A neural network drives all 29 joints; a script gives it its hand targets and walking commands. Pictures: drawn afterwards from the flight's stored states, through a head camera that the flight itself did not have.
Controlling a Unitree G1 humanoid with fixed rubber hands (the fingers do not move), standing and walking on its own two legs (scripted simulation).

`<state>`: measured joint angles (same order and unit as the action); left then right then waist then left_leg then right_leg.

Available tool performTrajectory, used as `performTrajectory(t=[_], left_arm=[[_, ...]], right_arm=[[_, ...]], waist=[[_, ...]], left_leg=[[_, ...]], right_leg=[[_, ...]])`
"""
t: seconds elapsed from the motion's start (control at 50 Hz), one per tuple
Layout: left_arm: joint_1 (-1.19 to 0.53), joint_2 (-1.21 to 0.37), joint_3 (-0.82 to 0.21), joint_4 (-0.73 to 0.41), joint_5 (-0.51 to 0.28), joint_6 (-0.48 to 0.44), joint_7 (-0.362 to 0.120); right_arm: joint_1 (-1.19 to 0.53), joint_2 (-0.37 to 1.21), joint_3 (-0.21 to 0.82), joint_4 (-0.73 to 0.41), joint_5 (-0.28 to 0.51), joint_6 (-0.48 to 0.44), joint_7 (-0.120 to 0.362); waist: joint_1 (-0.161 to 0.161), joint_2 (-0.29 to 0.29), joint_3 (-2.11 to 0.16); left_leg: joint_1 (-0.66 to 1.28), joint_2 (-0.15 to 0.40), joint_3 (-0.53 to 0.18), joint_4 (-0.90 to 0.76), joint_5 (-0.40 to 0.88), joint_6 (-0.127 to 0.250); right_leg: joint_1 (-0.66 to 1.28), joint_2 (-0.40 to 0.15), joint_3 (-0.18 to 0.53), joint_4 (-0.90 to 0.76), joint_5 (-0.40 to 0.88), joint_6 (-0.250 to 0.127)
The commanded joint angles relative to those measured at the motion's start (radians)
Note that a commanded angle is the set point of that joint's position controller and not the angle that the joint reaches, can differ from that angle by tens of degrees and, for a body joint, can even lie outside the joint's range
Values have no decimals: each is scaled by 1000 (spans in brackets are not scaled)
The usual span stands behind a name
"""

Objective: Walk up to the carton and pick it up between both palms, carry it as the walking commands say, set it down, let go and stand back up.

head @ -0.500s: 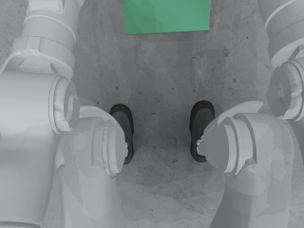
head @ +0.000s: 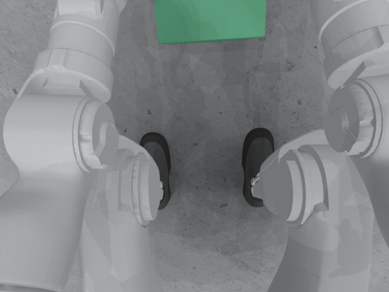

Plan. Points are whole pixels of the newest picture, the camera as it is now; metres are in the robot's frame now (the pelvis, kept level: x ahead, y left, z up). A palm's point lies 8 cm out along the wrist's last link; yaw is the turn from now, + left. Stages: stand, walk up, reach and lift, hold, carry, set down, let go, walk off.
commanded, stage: reach and lift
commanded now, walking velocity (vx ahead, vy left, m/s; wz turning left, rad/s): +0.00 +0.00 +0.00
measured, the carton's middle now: out of the picture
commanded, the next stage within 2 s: none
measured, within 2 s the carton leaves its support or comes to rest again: leaves its support in 0.86 s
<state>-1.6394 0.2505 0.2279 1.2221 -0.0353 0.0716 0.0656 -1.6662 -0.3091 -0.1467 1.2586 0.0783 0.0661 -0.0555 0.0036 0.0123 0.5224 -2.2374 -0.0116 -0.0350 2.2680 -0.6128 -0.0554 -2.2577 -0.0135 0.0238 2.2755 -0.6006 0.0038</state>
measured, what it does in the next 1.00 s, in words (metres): stands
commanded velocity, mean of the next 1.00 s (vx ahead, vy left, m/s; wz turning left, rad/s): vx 0.00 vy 0.00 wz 0.00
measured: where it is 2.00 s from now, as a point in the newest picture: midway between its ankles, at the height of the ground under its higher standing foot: (204, 181)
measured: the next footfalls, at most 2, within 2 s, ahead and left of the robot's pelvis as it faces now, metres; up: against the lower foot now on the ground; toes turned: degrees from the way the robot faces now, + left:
none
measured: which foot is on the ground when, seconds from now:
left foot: down 0.00-1.00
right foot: down 0.00-1.00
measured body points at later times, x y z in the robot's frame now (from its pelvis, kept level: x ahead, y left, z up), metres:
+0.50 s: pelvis +0.01 +0.00 -0.01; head +0.39 -0.01 +0.21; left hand +0.58 +0.13 -0.20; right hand +0.58 -0.14 -0.20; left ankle +0.11 +0.13 -0.32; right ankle +0.11 -0.12 -0.32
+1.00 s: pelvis +0.00 +0.01 +0.00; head +0.38 -0.01 +0.23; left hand +0.58 +0.12 -0.18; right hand +0.58 -0.14 -0.18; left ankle +0.11 +0.14 -0.32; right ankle +0.11 -0.12 -0.32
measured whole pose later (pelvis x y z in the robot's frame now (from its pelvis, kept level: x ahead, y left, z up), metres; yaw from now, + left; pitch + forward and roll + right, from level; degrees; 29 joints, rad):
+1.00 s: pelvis +0.00 +0.01 +0.00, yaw -1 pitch +33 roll +1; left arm -1.58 0.23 0.22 1.09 -0.07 0.19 0.11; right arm -1.60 -0.27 -0.20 1.10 0.03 0.20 -0.06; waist 0.00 0.01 0.48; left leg -2.22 -0.04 -0.04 2.27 -0.62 -0.06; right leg -2.24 0.01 0.04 2.27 -0.60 0.03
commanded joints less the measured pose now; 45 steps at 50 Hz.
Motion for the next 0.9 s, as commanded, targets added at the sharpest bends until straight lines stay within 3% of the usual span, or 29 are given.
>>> performTrajectory(t=[0.0,0.1,0.26,0.56,0.88], left_arm=[[-319,-520,-98,-132,4,6,-156],[-282,-679,-105,-181,6,37,-229],[-263,-802,-155,-199,-38,52,-262],[-313,-921,-227,-199,-90,57,-253],[-479,-978,-267,-328,-128,67,-218]], right_arm=[[-318,558,96,-112,-30,19,164],[-260,730,87,-160,-58,61,238],[-235,844,100,-176,-39,78,275],[-279,936,138,-187,-9,75,294],[-450,997,192,-311,42,86,260]], waist=[[-5,-30,-870],[-1,-34,-817],[0,-27,-826],[-5,-24,-852],[1,-38,-1215]], left_leg=[[452,-111,82,-132,298,4],[395,-118,90,-119,291,22],[362,-125,91,-108,349,29],[398,-137,80,-117,373,34],[519,-139,103,-134,425,33]], right_leg=[[520,122,-37,-157,336,2],[511,132,-35,-148,333,-12],[517,139,-35,-133,389,-20],[466,137,-53,-121,381,-21],[628,140,-69,-143,446,-8]])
